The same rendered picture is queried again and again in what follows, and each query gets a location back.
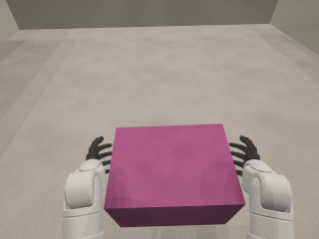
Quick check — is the carton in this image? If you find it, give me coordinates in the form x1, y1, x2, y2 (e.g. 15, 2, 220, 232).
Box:
104, 123, 246, 228

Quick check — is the right robot hand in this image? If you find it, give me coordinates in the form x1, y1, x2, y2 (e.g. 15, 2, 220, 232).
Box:
229, 135, 260, 177

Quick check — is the robot right forearm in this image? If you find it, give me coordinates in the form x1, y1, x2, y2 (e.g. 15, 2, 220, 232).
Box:
241, 159, 294, 239

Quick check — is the robot left forearm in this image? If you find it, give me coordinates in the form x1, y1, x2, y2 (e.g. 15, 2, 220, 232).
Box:
61, 158, 107, 239

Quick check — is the left robot hand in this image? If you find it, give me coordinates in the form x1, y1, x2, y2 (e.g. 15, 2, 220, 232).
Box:
86, 136, 113, 174

